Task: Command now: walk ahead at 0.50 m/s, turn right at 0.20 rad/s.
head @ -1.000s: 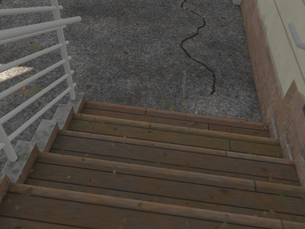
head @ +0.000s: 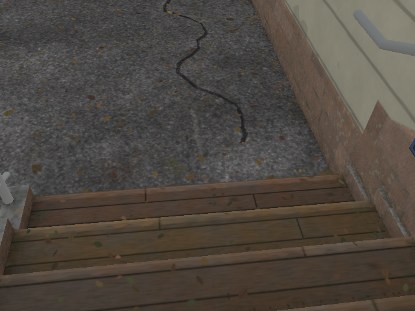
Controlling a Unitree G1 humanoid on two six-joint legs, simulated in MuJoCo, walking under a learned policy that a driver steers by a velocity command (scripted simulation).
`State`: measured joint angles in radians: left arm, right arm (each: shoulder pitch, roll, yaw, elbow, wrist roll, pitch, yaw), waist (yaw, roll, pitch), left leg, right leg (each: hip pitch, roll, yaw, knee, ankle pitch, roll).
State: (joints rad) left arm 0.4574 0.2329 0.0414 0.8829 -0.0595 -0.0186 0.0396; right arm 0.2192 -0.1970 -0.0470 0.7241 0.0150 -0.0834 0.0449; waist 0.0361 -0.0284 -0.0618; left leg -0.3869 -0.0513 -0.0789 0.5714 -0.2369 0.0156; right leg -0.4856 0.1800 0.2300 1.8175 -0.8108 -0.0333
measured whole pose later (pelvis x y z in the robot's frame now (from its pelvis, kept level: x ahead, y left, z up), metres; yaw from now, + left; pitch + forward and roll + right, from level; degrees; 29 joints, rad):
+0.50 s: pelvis +0.26 -0.03 -0.07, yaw +1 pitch +3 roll +1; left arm 0.02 0.23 0.05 0.67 -0.01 -0.08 -0.07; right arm 0.57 -0.18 -0.02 0.92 0.03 -0.03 -0.06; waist -0.15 -0.06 -0.04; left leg -0.10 -0.07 -0.10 0.88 -0.82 0.03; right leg -0.55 -0.04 0.09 0.42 0.39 -0.02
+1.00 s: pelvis +0.54 -0.05 -0.18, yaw +5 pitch +2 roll -2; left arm 0.48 0.20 0.02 1.00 -0.01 -0.08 0.04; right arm 0.15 -0.24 -0.08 0.72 0.00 -0.04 0.04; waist 0.05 0.04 -0.06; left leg -0.69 0.03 -0.17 0.65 0.49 0.06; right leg -0.17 0.05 -0.07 0.73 -0.60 -0.04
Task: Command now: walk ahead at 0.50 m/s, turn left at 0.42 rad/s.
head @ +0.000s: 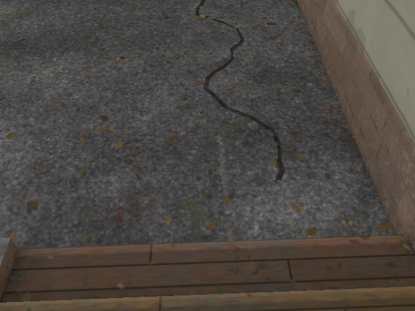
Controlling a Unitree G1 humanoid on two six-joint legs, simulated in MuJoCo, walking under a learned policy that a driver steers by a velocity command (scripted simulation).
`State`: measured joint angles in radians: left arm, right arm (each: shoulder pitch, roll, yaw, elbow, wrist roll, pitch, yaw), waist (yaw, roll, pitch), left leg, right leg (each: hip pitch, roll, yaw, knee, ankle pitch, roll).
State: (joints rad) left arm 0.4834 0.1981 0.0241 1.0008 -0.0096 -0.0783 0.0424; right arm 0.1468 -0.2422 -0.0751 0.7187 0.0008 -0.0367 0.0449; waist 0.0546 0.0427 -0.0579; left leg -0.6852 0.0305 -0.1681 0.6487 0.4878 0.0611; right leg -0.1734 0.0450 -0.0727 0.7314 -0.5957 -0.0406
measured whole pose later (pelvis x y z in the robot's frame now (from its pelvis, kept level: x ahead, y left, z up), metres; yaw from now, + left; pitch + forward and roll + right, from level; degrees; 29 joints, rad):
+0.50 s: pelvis +0.28 +0.06 -0.14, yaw +16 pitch +3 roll +1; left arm 0.16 0.24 0.06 0.75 0.02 -0.08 -0.01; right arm 0.43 -0.19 -0.04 0.86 0.03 -0.05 -0.04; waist -0.04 -0.04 -0.05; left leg -0.28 -0.17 -0.16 0.70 -0.45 0.09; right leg -0.74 -0.08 0.14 0.84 0.27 0.00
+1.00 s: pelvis +0.57 +0.04 -0.27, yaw +15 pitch +2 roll +0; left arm 0.54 0.14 0.01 0.97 0.00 -0.05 0.01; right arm 0.19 -0.20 -0.04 0.74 -0.01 -0.05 -0.02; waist 0.04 0.04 -0.04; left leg -0.84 0.08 -0.08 1.08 0.10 0.02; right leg -0.21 0.10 0.04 0.53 -0.35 -0.08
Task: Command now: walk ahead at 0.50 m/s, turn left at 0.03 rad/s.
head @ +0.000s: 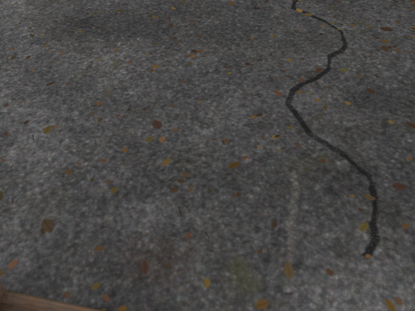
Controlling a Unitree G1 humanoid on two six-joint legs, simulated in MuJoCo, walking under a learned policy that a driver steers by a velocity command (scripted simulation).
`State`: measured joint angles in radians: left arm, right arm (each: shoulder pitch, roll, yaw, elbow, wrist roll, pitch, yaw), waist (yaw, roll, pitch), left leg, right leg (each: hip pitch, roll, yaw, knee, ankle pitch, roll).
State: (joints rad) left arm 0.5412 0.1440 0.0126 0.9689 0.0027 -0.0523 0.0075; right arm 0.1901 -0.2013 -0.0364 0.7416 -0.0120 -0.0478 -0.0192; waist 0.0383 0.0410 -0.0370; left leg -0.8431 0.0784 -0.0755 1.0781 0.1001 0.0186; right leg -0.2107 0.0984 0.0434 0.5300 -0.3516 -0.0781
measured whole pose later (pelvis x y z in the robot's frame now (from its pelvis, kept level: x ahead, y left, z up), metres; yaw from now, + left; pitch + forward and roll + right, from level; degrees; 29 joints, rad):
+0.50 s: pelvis +0.31 +0.09 -0.15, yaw -3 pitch +2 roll +0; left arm 0.38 0.21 0.05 0.88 -0.03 -0.02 0.05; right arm 0.30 -0.17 -0.03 0.91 -0.01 -0.07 0.06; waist 0.04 -0.02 -0.01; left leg -0.34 -0.04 0.05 0.59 -0.30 0.05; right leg -0.68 -0.02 0.11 1.62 -0.36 -0.01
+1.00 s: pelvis +0.60 -0.02 -0.31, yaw -19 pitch +4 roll +0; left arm 0.00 0.23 0.05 0.74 -0.01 -0.05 -0.07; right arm 0.45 -0.23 -0.04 0.94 0.01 -0.09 -0.01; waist -0.10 0.00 0.05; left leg -0.28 0.10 0.04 1.69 -0.81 -0.06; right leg -0.50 0.06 0.00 0.58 -0.17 -0.08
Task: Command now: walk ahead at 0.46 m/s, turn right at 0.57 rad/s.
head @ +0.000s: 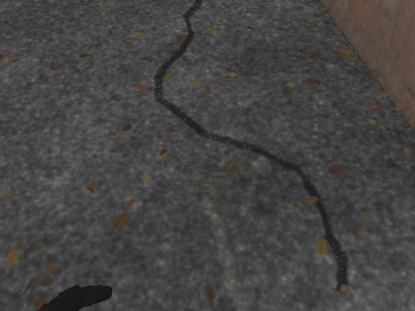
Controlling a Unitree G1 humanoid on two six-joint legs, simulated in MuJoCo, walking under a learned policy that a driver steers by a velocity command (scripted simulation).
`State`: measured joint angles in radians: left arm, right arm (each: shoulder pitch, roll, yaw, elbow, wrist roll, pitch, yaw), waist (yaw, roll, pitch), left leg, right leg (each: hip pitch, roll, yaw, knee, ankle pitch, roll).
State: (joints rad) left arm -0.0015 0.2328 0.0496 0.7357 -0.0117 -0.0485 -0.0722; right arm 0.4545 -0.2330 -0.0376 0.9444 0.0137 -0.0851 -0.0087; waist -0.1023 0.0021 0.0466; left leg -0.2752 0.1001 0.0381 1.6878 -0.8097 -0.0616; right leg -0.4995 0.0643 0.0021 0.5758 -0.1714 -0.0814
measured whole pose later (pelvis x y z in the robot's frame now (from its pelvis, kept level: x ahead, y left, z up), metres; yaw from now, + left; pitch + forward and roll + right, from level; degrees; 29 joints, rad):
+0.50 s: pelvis +0.20 +0.04 +0.01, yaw +0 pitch +3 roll -2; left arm 0.14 0.26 0.06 0.78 0.00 0.02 0.03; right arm 0.17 -0.24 -0.05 0.68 -0.01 0.00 0.00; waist -0.02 0.00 0.01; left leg -0.47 -0.06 -0.10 0.52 -0.09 0.04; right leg -0.48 0.06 0.06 1.01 -0.49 0.04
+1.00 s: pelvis +0.23 +0.01 +0.02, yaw +15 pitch +2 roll +1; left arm 0.20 0.24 0.06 0.76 0.01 0.01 0.03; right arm 0.20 -0.30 -0.09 0.64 0.01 0.06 -0.01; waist 0.03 0.03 0.01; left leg -0.46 -0.02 -0.09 0.88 -0.39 -0.09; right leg -0.25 -0.04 -0.03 0.45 -0.24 -0.01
